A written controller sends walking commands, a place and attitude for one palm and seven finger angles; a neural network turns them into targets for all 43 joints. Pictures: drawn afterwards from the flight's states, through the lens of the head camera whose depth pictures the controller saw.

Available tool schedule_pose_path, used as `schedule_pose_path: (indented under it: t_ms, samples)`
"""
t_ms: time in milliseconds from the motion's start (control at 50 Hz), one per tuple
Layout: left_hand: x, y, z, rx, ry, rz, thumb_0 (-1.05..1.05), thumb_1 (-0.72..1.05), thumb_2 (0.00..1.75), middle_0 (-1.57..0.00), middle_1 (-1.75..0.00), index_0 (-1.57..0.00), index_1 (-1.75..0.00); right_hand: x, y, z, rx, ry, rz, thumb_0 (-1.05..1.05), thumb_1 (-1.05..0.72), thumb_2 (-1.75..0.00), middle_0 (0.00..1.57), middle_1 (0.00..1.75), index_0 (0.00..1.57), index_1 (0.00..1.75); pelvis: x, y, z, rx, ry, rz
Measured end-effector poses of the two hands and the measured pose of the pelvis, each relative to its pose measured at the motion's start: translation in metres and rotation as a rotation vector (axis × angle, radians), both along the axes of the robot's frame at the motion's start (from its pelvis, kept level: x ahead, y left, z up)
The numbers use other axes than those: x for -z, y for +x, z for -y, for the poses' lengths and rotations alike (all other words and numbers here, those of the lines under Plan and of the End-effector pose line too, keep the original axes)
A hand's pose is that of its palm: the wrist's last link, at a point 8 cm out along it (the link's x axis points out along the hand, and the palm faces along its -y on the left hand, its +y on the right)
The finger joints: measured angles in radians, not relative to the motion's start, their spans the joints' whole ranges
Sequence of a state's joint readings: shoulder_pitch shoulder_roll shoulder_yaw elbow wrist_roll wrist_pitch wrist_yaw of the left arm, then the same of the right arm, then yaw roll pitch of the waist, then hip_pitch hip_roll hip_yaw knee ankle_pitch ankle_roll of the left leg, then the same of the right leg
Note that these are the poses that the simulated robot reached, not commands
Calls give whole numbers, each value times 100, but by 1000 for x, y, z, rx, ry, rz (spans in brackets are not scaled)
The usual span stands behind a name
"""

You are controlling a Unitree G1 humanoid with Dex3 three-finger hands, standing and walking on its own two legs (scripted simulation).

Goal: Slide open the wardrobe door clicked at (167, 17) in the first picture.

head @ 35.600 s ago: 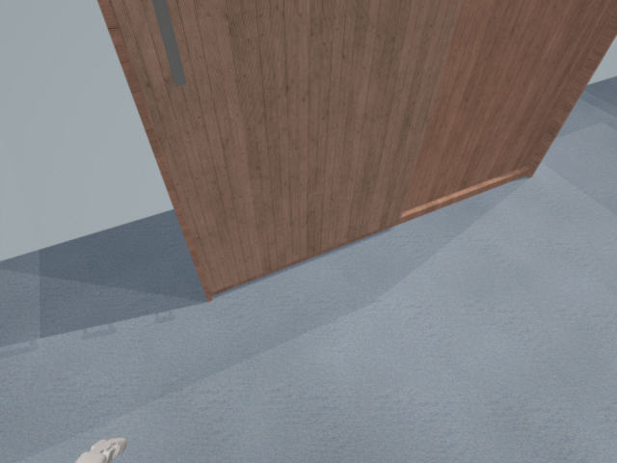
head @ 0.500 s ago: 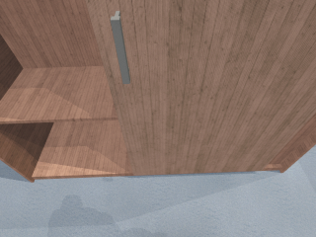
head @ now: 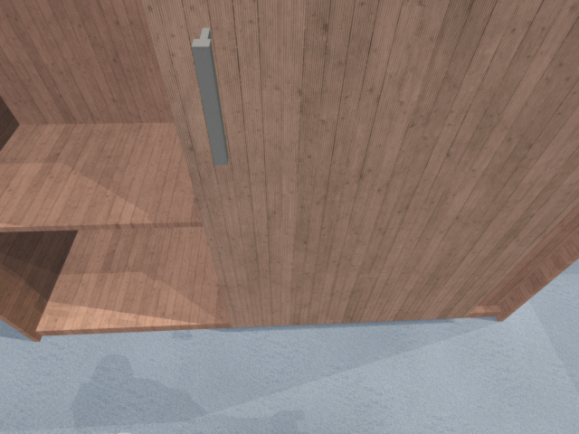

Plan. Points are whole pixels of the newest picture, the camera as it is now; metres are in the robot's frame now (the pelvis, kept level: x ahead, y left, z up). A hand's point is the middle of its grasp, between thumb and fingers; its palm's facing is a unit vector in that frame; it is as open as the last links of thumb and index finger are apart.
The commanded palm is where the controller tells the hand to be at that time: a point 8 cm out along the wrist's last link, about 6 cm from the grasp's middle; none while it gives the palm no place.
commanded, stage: look to check the result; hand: left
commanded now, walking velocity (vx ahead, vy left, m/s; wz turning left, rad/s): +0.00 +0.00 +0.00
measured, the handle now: (214, 102) +0.52 +0.14 +0.18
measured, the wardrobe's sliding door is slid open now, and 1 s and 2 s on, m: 0.68 0.68 0.68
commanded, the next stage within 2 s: stand and wait in 0.42 s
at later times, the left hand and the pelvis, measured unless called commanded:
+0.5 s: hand out of the picture +0.11 +0.24 -0.16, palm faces -0.02 -0.94 -0.33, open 7.4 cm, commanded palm none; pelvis +0.02 +0.00 +0.00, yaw +0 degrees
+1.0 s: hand out of the picture +0.10 +0.24 -0.16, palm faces -0.03 -0.95 -0.32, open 7.4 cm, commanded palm none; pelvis +0.02 -0.01 +0.00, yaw +0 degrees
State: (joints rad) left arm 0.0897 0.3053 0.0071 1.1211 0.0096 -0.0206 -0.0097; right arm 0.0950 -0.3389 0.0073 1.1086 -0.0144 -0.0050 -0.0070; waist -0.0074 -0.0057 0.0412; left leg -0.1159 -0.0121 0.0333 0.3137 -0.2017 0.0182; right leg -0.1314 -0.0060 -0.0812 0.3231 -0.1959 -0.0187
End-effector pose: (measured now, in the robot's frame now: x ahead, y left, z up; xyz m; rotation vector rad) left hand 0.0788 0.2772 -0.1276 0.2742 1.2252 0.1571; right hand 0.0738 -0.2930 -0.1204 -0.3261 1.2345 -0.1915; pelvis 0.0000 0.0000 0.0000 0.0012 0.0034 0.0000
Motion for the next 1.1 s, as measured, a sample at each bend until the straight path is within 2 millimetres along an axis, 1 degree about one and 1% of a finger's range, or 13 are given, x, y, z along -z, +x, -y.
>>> schedule_pose_path:
  t_ms: [140,260,500,740,1100]
  samples:
    - [-2,0,-8,-11,23,-22,1,90,90,-20,-30,-20,-30,2,4,0,2,1,-16,0,-91,-90,20,30,21,30,0,7,1,0,-1,-1]
    - [-6,6,-12,-14,40,-17,1,90,90,-20,-30,-20,-30,4,11,-2,1,13,-8,0,-91,-90,20,30,21,30,0,12,1,1,0,1]
    - [-8,20,-9,-3,39,16,1,90,90,-20,-30,-20,-30,3,21,-3,-4,19,10,0,-91,-90,20,30,21,30,0,17,3,1,1,3]
    - [-5,21,-3,3,24,9,0,90,90,-20,-30,-20,-30,0,16,4,6,1,1,0,-91,-90,20,30,21,30,-1,17,4,3,1,5]
    - [-7,14,-7,-2,38,2,1,90,90,-20,-30,-20,-30,2,8,5,10,7,-7,0,-91,-90,20,30,21,30,-1,14,6,5,1,13]
